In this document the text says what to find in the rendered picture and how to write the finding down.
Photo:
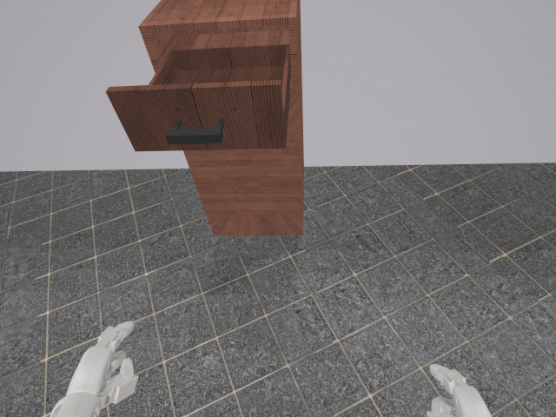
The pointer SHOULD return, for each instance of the left robot forearm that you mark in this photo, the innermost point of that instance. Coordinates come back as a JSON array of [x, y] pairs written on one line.
[[77, 405]]

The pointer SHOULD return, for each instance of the handle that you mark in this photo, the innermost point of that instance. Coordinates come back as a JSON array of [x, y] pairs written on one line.
[[195, 136]]

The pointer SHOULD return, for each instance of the right robot hand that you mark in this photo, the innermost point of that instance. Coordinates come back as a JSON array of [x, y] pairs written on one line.
[[467, 401]]

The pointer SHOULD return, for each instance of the left robot hand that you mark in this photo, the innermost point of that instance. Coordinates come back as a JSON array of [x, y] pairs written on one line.
[[98, 363]]

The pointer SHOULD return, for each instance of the cabinet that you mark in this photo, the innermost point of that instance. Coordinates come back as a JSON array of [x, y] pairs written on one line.
[[243, 191]]

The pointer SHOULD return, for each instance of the drawer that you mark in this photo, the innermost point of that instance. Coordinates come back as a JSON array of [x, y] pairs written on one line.
[[248, 87]]

